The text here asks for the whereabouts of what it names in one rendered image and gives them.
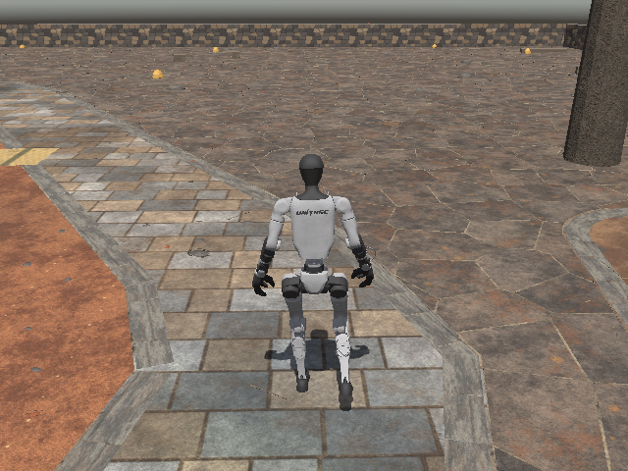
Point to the left robot shin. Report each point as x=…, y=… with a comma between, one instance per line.
x=298, y=344

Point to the left robot upper arm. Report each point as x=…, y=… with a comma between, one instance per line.
x=281, y=207

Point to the robot right forearm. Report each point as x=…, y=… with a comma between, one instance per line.
x=362, y=256

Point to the right robot hand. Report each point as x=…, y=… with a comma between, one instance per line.
x=359, y=273

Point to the left robot hand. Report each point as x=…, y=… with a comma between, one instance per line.
x=257, y=282

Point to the right robot upper arm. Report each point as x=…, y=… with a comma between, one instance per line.
x=343, y=206

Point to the left robot thigh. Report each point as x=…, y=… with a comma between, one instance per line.
x=291, y=289

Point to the robot left forearm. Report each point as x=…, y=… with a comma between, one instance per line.
x=264, y=261

